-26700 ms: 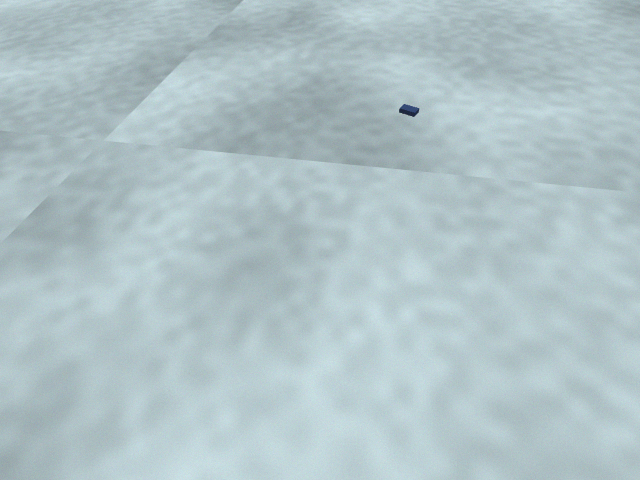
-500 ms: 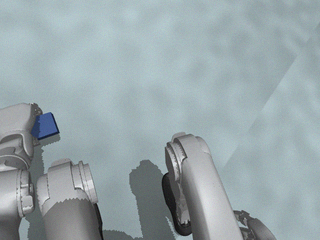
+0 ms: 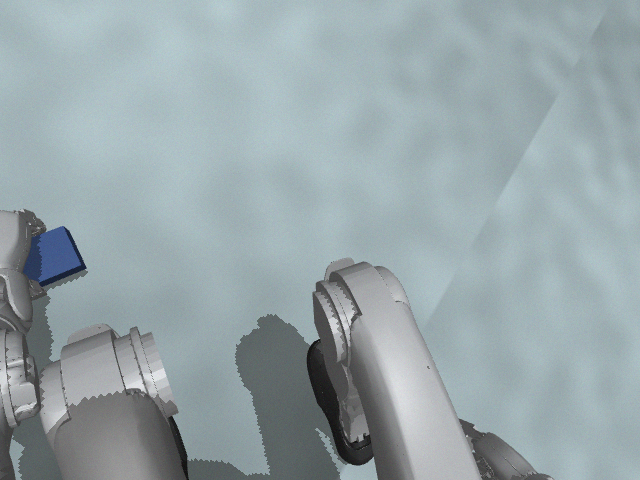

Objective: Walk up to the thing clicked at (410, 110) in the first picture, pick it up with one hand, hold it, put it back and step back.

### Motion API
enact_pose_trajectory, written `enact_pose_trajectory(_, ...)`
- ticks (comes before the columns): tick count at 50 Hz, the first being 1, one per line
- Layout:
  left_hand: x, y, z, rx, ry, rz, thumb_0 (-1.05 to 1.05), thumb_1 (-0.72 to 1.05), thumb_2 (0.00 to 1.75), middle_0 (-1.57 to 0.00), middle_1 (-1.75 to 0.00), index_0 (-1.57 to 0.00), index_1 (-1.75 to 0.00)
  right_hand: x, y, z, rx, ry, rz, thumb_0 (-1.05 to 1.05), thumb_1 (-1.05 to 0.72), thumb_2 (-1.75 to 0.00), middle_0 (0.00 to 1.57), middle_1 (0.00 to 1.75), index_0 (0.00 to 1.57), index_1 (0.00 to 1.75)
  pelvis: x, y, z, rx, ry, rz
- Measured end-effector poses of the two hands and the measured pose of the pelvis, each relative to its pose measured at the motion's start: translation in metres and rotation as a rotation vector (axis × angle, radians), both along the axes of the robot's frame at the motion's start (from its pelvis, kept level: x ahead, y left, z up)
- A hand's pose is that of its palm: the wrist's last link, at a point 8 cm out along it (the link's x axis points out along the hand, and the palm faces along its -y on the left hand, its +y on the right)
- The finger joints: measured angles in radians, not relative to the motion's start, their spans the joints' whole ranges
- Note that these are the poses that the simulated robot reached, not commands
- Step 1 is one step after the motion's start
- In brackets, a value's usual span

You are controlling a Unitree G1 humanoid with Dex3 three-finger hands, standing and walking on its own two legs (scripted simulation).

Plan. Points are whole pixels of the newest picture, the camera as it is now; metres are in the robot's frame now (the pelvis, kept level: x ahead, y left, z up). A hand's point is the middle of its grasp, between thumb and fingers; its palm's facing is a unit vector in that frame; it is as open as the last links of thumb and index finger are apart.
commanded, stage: rest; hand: left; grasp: from above
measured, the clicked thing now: (35, 263) +0.42 +0.28 -0.27
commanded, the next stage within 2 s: open in 0.72 s
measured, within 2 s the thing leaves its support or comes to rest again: rests again in 0.30 s
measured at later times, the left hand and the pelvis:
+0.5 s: hand (17, 260) +0.42 +0.29 -0.24, palm faces -0.41 -0.18 -0.90, open 8.7 cm; pelvis -0.01 +0.01 +0.00, yaw -2 degrees
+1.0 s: hand (17, 264) +0.41 +0.29 -0.24, palm faces -0.42 -0.19 -0.89, open 8.9 cm; pelvis -0.01 +0.01 +0.00, yaw -4 degrees
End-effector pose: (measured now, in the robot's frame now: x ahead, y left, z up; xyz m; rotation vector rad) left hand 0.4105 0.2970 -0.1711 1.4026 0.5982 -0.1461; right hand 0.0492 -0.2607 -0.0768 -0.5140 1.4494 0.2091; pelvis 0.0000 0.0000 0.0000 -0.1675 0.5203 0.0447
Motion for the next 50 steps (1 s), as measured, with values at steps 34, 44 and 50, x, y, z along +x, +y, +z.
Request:
enact_pose_trajectory(34, 0.009, 0.001, -0.012, 0.006, -0.021, 0.020, 0.00, 0.21, 0.11, -0.97, -0.13, -0.96, -0.13, -0.022, 0.015, 0.020, 0.051, -0.009, 0.095, 0.00, -0.91, -0.90, 0.20, 0.30, 0.20, 0.30, -0.009, 0.010, -0.005, -0.055, -0.073, -0.022)
enact_pose_trajectory(44, 0.008, 0.002, -0.013, 0.004, -0.027, 0.014, 0.00, 0.21, 0.11, -0.96, -0.18, -0.95, -0.18, -0.027, 0.019, 0.025, 0.043, -0.008, 0.104, 0.00, -0.90, -0.90, 0.20, 0.30, 0.20, 0.30, -0.011, 0.011, -0.004, -0.062, -0.084, -0.028)
enact_pose_trajectory(50, 0.006, 0.002, -0.015, -0.001, -0.018, 0.001, 0.00, 0.20, 0.21, -0.89, -0.27, -0.87, -0.27, -0.027, 0.021, 0.028, 0.035, -0.016, 0.115, 0.00, -0.90, -0.90, 0.20, 0.30, 0.20, 0.30, -0.012, 0.013, -0.004, -0.070, -0.093, -0.028)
